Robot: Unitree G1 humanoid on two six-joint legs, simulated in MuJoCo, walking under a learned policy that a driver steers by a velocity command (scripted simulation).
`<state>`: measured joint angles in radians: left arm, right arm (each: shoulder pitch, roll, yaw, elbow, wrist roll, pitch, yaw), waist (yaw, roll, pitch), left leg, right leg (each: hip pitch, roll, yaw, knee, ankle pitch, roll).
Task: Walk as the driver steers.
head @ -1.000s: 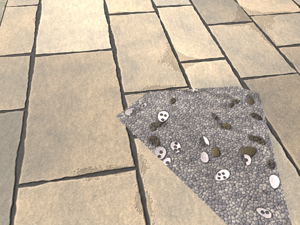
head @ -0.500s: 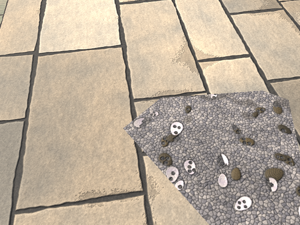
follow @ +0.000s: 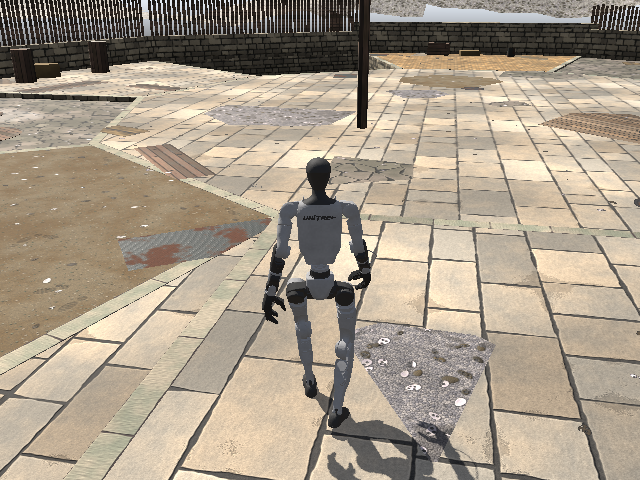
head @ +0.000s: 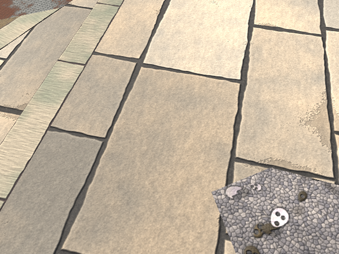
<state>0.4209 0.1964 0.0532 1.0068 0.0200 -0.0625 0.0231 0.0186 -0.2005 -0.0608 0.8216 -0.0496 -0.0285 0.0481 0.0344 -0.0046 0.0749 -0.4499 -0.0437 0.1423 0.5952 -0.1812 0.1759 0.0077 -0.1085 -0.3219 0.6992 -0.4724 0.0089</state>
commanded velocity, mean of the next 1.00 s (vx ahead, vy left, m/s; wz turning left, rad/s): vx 0.50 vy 0.00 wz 0.38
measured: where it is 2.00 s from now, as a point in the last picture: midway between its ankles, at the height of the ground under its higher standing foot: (138, 118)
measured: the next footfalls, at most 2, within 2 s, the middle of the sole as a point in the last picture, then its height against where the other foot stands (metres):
right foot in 0.52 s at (193, 238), level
left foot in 1.04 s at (122, 197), level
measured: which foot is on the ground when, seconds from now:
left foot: down 0.00-0.54, up 0.56-1.00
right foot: up 0.00-0.50, down 0.52-1.00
